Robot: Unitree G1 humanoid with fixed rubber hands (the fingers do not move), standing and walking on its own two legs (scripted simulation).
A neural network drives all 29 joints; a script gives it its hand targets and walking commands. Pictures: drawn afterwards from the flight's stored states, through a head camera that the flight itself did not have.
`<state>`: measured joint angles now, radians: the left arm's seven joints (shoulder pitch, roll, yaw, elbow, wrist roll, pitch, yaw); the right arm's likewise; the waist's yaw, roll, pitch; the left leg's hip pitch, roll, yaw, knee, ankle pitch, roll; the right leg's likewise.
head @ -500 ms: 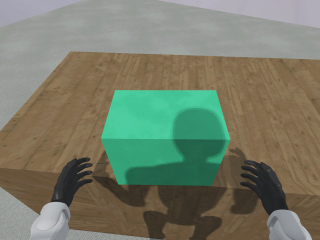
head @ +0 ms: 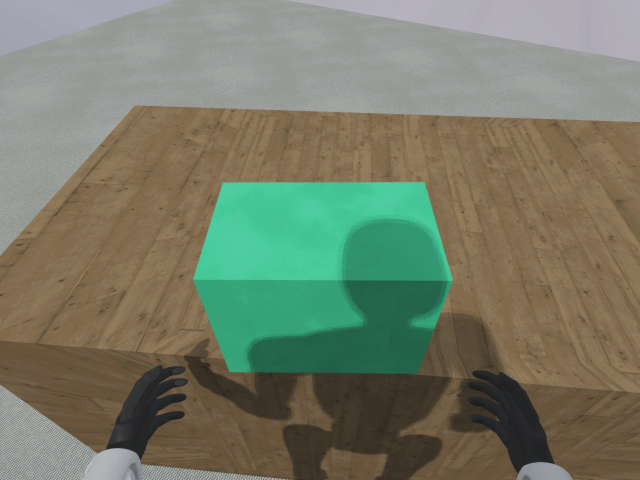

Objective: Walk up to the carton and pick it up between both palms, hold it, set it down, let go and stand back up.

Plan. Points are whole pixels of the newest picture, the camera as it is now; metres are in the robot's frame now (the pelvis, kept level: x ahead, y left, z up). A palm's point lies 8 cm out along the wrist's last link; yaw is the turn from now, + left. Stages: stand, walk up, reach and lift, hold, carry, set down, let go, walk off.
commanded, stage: set down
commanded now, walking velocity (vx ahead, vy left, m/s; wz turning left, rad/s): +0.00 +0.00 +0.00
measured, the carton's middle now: (323, 281) +0.37 +0.05 +0.04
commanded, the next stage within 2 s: let go in 0.74 s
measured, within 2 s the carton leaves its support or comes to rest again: neither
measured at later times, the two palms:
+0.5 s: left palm (151, 464) +0.15 +0.25 -0.05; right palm out of the picture +0.16 -0.20 -0.06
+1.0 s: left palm (177, 457) +0.16 +0.23 -0.08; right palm out of the picture +0.16 -0.22 -0.09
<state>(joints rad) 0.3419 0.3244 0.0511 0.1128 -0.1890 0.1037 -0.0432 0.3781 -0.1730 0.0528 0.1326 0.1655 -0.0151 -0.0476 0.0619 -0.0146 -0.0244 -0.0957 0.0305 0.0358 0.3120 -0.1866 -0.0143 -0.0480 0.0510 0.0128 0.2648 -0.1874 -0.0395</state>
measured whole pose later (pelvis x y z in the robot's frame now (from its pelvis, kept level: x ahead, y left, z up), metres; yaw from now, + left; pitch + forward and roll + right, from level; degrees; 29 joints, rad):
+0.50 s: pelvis +0.01 +0.01 +0.00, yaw -1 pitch +0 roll +0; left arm 0.36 0.26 0.01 0.24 -0.04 0.15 -0.01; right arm 0.32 -0.14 0.01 0.51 0.06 -0.18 0.00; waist 0.06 -0.03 -0.02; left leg -0.12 0.02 0.06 0.34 -0.21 0.00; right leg -0.09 0.04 0.03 0.31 -0.22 -0.03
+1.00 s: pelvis +0.00 +0.01 -0.01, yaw -1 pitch +0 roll +0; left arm 0.24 0.23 -0.02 0.41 0.02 0.17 -0.01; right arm 0.12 -0.16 -0.06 0.88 0.00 -0.29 0.03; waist 0.01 -0.03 -0.01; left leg -0.19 0.03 0.05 0.44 -0.26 0.00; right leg -0.16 0.05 0.03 0.41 -0.26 -0.03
